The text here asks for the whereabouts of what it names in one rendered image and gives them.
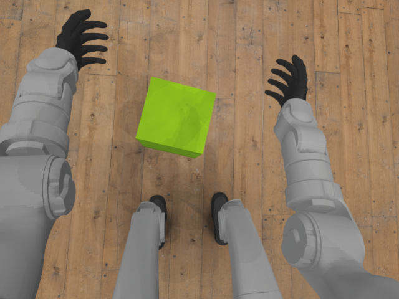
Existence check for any right robot foot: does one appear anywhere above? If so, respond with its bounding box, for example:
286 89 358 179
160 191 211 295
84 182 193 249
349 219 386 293
211 192 228 245

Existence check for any right robot hand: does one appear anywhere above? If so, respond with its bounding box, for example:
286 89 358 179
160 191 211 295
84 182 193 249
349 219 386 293
265 55 308 108

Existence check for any carton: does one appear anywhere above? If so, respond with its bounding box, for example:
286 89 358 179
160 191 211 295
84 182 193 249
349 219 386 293
136 77 216 158

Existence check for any robot left forearm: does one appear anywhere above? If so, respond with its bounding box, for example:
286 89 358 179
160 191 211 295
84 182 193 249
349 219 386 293
0 47 79 159

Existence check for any left robot hand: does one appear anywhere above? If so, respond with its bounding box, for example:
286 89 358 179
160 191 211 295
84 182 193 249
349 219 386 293
55 9 109 72

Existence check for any right robot upper arm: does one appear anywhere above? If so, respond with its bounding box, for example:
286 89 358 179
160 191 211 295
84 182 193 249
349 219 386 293
281 211 399 299

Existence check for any left robot upper arm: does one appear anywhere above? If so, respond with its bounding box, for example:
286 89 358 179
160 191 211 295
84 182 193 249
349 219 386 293
0 154 76 299

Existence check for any robot right forearm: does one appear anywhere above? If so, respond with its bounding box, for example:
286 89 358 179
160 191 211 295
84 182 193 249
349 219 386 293
274 98 365 258

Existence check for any left robot thigh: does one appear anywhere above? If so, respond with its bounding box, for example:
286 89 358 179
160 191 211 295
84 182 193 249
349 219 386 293
112 208 165 299

